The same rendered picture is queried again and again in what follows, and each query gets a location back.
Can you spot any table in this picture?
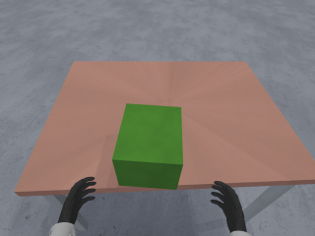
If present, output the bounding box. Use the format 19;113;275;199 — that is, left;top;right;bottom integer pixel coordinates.
14;61;315;232

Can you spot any right robot hand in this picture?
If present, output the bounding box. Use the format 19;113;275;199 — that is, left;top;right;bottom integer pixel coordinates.
211;181;247;233

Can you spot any carton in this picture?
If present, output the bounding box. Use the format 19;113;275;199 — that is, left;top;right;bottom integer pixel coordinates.
112;103;183;190

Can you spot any left robot hand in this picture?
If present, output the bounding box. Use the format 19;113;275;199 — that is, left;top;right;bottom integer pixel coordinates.
57;177;96;224

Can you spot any robot left forearm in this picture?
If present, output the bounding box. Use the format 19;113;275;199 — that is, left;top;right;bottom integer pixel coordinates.
49;222;77;236

